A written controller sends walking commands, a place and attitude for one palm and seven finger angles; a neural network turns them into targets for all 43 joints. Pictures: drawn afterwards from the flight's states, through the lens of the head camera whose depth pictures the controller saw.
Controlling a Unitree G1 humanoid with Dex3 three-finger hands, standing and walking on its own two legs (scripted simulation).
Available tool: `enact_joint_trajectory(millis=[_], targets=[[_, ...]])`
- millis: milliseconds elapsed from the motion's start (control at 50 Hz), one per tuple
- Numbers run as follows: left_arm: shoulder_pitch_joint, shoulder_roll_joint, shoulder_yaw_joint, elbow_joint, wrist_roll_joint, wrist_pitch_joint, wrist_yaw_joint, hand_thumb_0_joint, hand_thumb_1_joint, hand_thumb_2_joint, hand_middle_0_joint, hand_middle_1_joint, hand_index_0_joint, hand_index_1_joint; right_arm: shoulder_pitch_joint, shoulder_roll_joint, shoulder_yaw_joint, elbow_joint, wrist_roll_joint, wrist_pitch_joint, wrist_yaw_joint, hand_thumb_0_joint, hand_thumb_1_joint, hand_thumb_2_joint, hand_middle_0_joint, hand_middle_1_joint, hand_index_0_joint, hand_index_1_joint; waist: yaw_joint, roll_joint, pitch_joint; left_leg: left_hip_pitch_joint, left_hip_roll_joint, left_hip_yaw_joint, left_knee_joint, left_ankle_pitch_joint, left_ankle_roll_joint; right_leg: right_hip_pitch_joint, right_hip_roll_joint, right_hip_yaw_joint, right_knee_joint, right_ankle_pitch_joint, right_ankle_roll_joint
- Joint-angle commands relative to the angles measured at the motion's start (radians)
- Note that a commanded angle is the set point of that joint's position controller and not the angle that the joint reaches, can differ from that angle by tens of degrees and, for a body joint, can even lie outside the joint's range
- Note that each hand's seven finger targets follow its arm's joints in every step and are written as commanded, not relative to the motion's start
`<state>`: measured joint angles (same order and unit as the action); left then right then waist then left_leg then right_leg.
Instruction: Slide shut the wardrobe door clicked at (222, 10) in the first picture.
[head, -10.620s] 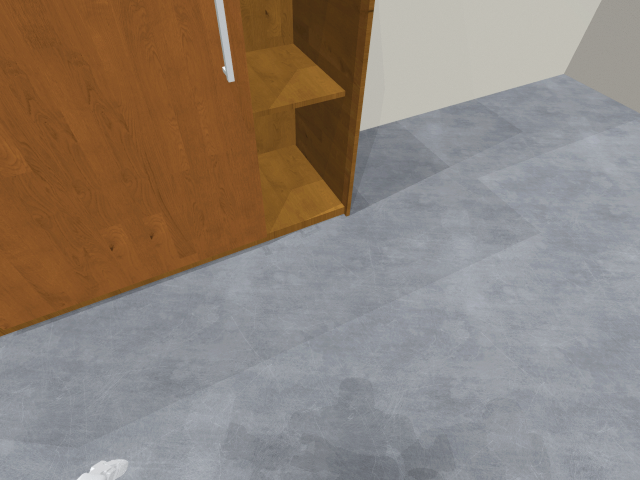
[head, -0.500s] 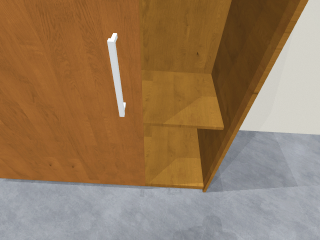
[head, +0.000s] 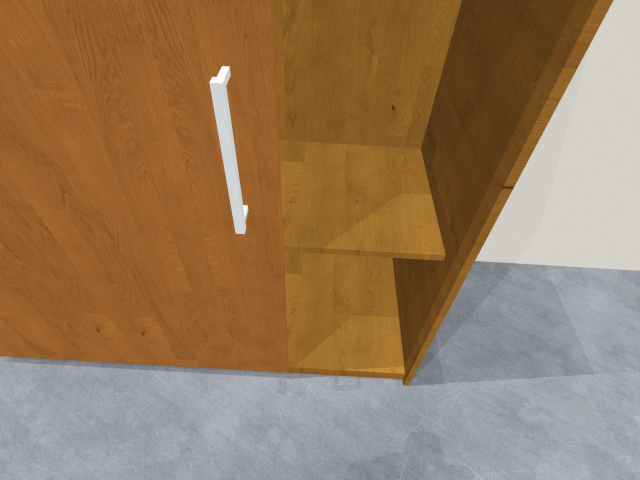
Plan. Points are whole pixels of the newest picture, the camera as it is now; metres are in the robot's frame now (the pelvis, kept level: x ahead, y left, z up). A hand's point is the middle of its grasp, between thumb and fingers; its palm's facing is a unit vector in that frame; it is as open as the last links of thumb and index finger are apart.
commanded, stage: look again from close up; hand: left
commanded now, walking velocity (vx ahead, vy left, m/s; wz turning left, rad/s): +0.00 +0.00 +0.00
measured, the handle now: (233, 160) +0.53 +0.18 +0.11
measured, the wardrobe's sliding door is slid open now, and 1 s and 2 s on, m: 0.38 0.38 0.38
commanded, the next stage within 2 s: raise the hand with hooked fingers in 1.82 s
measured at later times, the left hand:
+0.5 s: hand out of the picture -0.03 +0.14 -0.18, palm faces +0.08 -0.99 -0.12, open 7.4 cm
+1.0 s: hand out of the picture -0.02 +0.14 -0.18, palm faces +0.09 -0.99 -0.13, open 7.4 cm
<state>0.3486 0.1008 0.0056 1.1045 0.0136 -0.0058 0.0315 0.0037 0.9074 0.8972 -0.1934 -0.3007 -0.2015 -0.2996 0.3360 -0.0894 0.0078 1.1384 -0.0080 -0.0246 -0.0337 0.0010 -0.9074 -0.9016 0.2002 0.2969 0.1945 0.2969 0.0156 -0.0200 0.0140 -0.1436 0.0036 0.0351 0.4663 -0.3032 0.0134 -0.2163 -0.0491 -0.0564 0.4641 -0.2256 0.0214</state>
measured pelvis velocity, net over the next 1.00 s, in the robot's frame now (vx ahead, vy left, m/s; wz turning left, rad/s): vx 0.00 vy -0.01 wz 0.01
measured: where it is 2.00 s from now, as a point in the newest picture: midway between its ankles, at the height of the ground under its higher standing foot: outside the picture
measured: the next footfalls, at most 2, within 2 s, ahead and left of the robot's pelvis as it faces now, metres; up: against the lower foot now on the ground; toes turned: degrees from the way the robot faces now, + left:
none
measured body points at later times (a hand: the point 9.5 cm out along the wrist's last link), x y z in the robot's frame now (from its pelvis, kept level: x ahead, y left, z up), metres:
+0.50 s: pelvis +0.00 -0.01 +0.00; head +0.00 +0.00 +0.45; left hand -0.03 +0.19 -0.17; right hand -0.02 -0.20 -0.16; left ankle -0.03 +0.11 -0.74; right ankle +0.01 -0.13 -0.74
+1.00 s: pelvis +0.00 -0.01 +0.00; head +0.01 +0.00 +0.45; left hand -0.03 +0.19 -0.17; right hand -0.02 -0.21 -0.16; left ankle -0.03 +0.11 -0.74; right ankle +0.01 -0.13 -0.74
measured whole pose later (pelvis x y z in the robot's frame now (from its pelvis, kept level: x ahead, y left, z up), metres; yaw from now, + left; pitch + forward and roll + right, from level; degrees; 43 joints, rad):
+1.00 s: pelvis +0.00 -0.01 +0.00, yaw +1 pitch -1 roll +0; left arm 0.34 0.10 0.01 1.11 0.01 -0.01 0.03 0.00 0.91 0.90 -0.19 -0.30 -0.20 -0.30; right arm 0.33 -0.09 0.01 1.14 -0.01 -0.02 -0.04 0.00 -0.91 -0.90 0.20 0.30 0.19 0.30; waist 0.02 -0.01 0.02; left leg -0.15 0.01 0.02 0.46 -0.30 0.00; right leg -0.22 -0.04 -0.07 0.47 -0.23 0.01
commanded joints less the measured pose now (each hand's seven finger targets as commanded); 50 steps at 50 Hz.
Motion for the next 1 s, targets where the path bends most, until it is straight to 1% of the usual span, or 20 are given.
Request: enact_joint_trajectory(millis=[0, 20, 40, 60, 80, 100, 200, 280, 340, 480, 540, 580, 660, 680, 740, 760, 840, 860, 880, 980], targets=[[0.085, 0.073, 0.015, -0.017, 0.003, -0.014, 0.008, 0.0, 0.9, 0.9, -0.2, -0.3, -0.2, -0.3, 0.087, -0.086, -0.011, -0.014, -0.001, -0.012, -0.008, 0.0, -0.9, -0.9, 0.2, 0.3, 0.2, 0.3, -0.004, 0.032, 0.077, -0.121, 0.088, -0.07, -0.115, 0.143, 0.02, 0.048, -0.053, 0.059, -0.058, 0.114, -0.053], [0.088, 0.072, 0.015, -0.017, 0.003, -0.014, 0.007, 0.0, 0.9, 0.9, -0.2, -0.3, -0.2, -0.3, 0.086, -0.085, -0.012, -0.014, -0.001, -0.012, -0.008, 0.0, -0.9, -0.9, 0.2, 0.3, 0.2, 0.3, -0.002, 0.036, 0.079, -0.12, 0.087, -0.07, -0.116, 0.14, 0.02, 0.046, -0.053, 0.057, -0.06, 0.112, -0.052], [0.091, 0.07, 0.014, -0.014, 0.003, -0.015, 0.007, 0.0, 0.9, 0.9, -0.2, -0.3, -0.2, -0.3, 0.086, -0.085, -0.011, -0.015, -0.001, -0.013, -0.008, 0.0, -0.9, -0.9, 0.2, 0.3, 0.2, 0.3, -0.002, 0.019, 0.077, -0.119, 0.088, -0.07, -0.116, 0.143, 0.021, 0.045, -0.055, 0.058, -0.061, 0.115, -0.052], [0.091, 0.07, 0.013, -0.015, 0.004, -0.014, 0.007, 0.0, 0.9, 0.9, -0.2, -0.3, -0.2, -0.3, 0.087, -0.088, -0.013, -0.016, -0.001, -0.011, -0.008, 0.0, -0.9, -0.9, 0.2, 0.3, 0.2, 0.3, -0.003, 0.017, 0.073, -0.112, 0.089, -0.071, -0.111, 0.149, 0.022, 0.048, -0.052, 0.059, -0.061, 0.12, -0.053], [0.088, 0.072, 0.013, -0.014, 0.003, -0.015, 0.008, 0.0, 0.9, 0.9, -0.2, -0.3, -0.2, -0.3, 0.087, -0.086, -0.012, -0.014, -0.001, -0.011, -0.008, 0.0, -0.9, -0.9, 0.2, 0.3, 0.2, 0.3, -0.003, 0.025, 0.086, -0.121, 0.086, -0.069, -0.112, 0.142, 0.02, 0.043, -0.053, 0.061, -0.063, 0.114, -0.053], [0.089, 0.071, 0.014, -0.015, 0.002, -0.015, 0.007, 0.0, 0.9, 0.9, -0.2, -0.3, -0.2, -0.3, 0.087, -0.085, -0.011, -0.014, -0.001, -0.012, -0.008, 0.0, -0.9, -0.9, 0.2, 0.3, 0.2, 0.3, -0.003, 0.03, 0.08, -0.118, 0.086, -0.071, -0.114, 0.143, 0.02, 0.044, -0.053, 0.061, -0.062, 0.113, -0.053], [0.093, 0.071, 0.013, -0.012, 0.002, -0.016, 0.007, 0.0, 0.9, 0.9, -0.2, -0.3, -0.2, -0.3, 0.084, -0.084, -0.011, -0.014, -0.001, -0.009, -0.007, 0.0, -0.9, -0.9, 0.2, 0.3, 0.2, 0.3, -0.003, 0.005, 0.088, -0.122, 0.083, -0.067, -0.109, 0.124, 0.017, 0.032, -0.055, 0.065, -0.072, 0.094, -0.055], [0.088, 0.075, 0.013, -0.015, 0.003, -0.015, 0.007, 0.0, 0.9, 0.9, -0.2, -0.3, -0.2, -0.3, 0.088, -0.083, -0.011, -0.011, -0.001, -0.011, -0.007, 0.0, -0.9, -0.9, 0.2, 0.3, 0.2, 0.3, -0.002, 0.034, 0.084, -0.126, 0.085, -0.069, -0.111, 0.133, 0.017, 0.042, -0.053, 0.061, -0.067, 0.099, -0.055], [0.087, 0.073, 0.013, -0.012, 0.002, -0.014, 0.006, 0.0, 0.9, 0.9, -0.2, -0.3, -0.2, -0.3, 0.089, -0.081, -0.01, -0.012, -0.002, -0.01, -0.008, 0.0, -0.9, -0.9, 0.2, 0.3, 0.2, 0.3, -0.002, 0.023, 0.096, -0.132, 0.085, -0.073, -0.116, 0.125, 0.018, 0.033, -0.051, 0.061, -0.069, 0.088, -0.055], [0.087, 0.071, 0.014, -0.011, 0.003, -0.013, 0.006, 0.0, 0.9, 0.9, -0.2, -0.3, -0.2, -0.3, 0.087, -0.084, -0.011, -0.015, -0.002, -0.01, -0.008, 0.0, -0.9, -0.9, 0.2, 0.3, 0.2, 0.3, 0.0, 0.037, 0.088, -0.132, 0.086, -0.078, -0.121, 0.113, 0.019, 0.032, -0.049, 0.059, -0.067, 0.075, -0.053], [0.088, 0.075, 0.014, -0.012, 0.002, -0.016, 0.006, 0.0, 0.9, 0.9, -0.2, -0.3, -0.2, -0.3, 0.089, -0.084, -0.011, -0.015, -0.002, -0.012, -0.008, 0.0, -0.9, -0.9, 0.2, 0.3, 0.2, 0.3, -0.002, 0.009, 0.066, -0.119, 0.086, -0.073, -0.111, 0.139, 0.017, 0.045, -0.053, 0.06, -0.065, 0.101, -0.055], [0.086, 0.074, 0.015, -0.013, 0.003, -0.014, 0.006, 0.0, 0.9, 0.9, -0.2, -0.3, -0.2, -0.3, 0.087, -0.083, -0.012, -0.017, -0.002, -0.011, -0.008, 0.0, -0.9, -0.9, 0.2, 0.3, 0.2, 0.3, 0.0, 0.019, 0.076, -0.126, 0.085, -0.071, -0.112, 0.131, 0.017, 0.041, -0.053, 0.058, -0.067, 0.089, -0.054], [0.088, 0.074, 0.015, -0.01, 0.002, -0.014, 0.006, 0.0, 0.9, 0.9, -0.2, -0.3, -0.2, -0.3, 0.088, -0.086, -0.012, -0.015, -0.002, -0.012, -0.01, 0.0, -0.9, -0.9, 0.2, 0.3, 0.2, 0.3, 0.0, 0.035, 0.064, -0.114, 0.089, -0.073, -0.109, 0.158, 0.019, 0.047, -0.05, 0.057, -0.061, 0.11, -0.055], [0.085, 0.073, 0.015, -0.011, 0.003, -0.014, 0.006, 0.0, 0.9, 0.9, -0.2, -0.3, -0.2, -0.3, 0.087, -0.082, -0.011, -0.015, -0.001, -0.013, -0.009, 0.0, -0.9, -0.9, 0.2, 0.3, 0.2, 0.3, 0.0, 0.033, 0.076, -0.124, 0.087, -0.073, -0.11, 0.155, 0.018, 0.044, -0.051, 0.056, -0.062, 0.107, -0.055], [0.087, 0.073, 0.015, -0.009, 0.002, -0.015, 0.005, 0.0, 0.9, 0.9, -0.2, -0.3, -0.2, -0.3, 0.086, -0.081, -0.011, -0.015, -0.002, -0.012, -0.009, 0.0, -0.9, -0.9, 0.2, 0.3, 0.2, 0.3, 0.001, 0.022, 0.077, -0.125, 0.084, -0.072, -0.109, 0.147, 0.017, 0.042, -0.053, 0.057, -0.066, 0.099, -0.056], [0.086, 0.074, 0.014, -0.007, 0.003, -0.014, 0.006, 0.0, 0.9, 0.9, -0.2, -0.3, -0.2, -0.3, 0.085, -0.082, -0.011, -0.014, -0.001, -0.01, -0.009, 0.0, -0.9, -0.9, 0.2, 0.3, 0.2, 0.3, 0.0, 0.011, 0.091, -0.129, 0.086, -0.072, -0.111, 0.141, 0.017, 0.036, -0.052, 0.054, -0.069, 0.093, -0.056], [0.087, 0.075, 0.014, -0.007, 0.002, -0.016, 0.005, 0.0, 0.9, 0.9, -0.2, -0.3, -0.2, -0.3, 0.084, -0.082, -0.011, -0.015, -0.003, -0.011, -0.008, 0.0, -0.9, -0.9, 0.2, 0.3, 0.2, 0.3, 0.0, 0.015, 0.068, -0.115, 0.084, -0.07, -0.106, 0.152, 0.016, 0.04, -0.055, 0.055, -0.067, 0.102, -0.055], [0.085, 0.075, 0.015, -0.007, 0.003, -0.015, 0.005, 0.0, 0.9, 0.9, -0.2, -0.3, -0.2, -0.3, 0.083, -0.082, -0.011, -0.013, -0.002, -0.01, -0.009, 0.0, -0.9, -0.9, 0.2, 0.3, 0.2, 0.3, 0.0, 0.021, 0.079, -0.121, 0.084, -0.07, -0.106, 0.148, 0.016, 0.041, -0.052, 0.057, -0.069, 0.099, -0.056], [0.085, 0.075, 0.016, -0.008, 0.002, -0.015, 0.005, 0.0, 0.9, 0.9, -0.2, -0.3, -0.2, -0.3, 0.084, -0.081, -0.011, -0.015, -0.002, -0.011, -0.009, 0.0, -0.9, -0.9, 0.2, 0.3, 0.2, 0.3, 0.0, 0.021, 0.073, -0.121, 0.083, -0.07, -0.105, 0.15, 0.015, 0.042, -0.054, 0.058, -0.069, 0.1, -0.057], [0.088, 0.08, 0.014, -0.007, 0.002, -0.018, 0.005, 0.0, 0.9, 0.9, -0.2, -0.3, -0.2, -0.3, 0.081, -0.082, -0.011, -0.014, -0.002, -0.01, -0.008, 0.0, -0.9, -0.9, 0.2, 0.3, 0.2, 0.3, -0.001, 0.0, 0.066, -0.11, 0.081, -0.065, -0.096, 0.164, 0.013, 0.045, -0.059, 0.057, -0.072, 0.121, -0.058]])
